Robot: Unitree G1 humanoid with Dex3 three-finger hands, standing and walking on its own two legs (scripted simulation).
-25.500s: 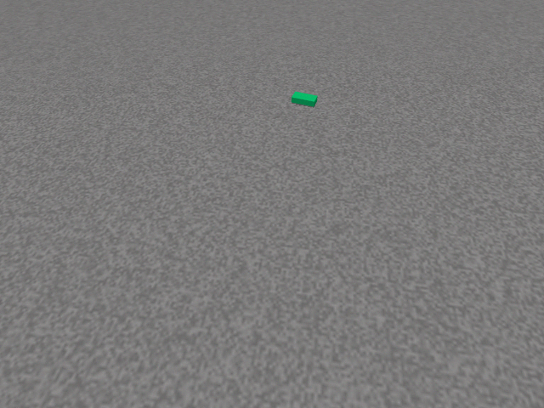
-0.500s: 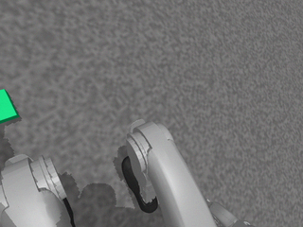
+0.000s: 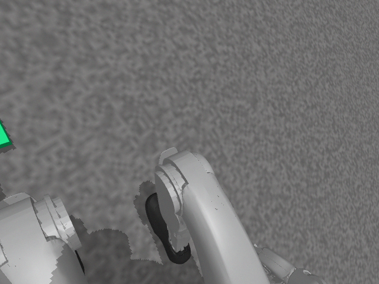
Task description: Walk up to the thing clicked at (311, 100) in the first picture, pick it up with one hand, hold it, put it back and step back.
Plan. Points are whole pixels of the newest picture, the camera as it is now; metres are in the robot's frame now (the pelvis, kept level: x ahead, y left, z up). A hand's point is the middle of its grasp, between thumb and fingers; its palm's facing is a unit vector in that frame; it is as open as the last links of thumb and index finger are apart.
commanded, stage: rest palm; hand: left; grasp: from above
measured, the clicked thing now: out of the picture +0.43 +0.31 -0.28
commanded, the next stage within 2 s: close in 0.14 s
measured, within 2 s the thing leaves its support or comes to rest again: neither
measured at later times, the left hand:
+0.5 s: hand out of the picture +0.42 +0.31 -0.26, palm faces -0.41 -0.16 -0.90, open 13.0 cm
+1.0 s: hand out of the picture +0.41 +0.31 -0.26, palm faces -0.43 -0.16 -0.89, open 11.1 cm
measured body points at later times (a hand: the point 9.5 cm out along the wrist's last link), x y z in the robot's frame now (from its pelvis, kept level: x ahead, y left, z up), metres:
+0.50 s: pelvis +0.00 +0.00 +0.01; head +0.26 +0.14 +0.34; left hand +0.44 +0.31 -0.20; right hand +0.07 -0.25 -0.05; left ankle +0.06 +0.13 -0.27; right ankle +0.11 -0.12 -0.27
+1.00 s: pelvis -0.01 +0.00 +0.01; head +0.26 +0.14 +0.34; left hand +0.43 +0.31 -0.21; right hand +0.07 -0.24 -0.05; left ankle +0.06 +0.13 -0.27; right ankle +0.11 -0.12 -0.27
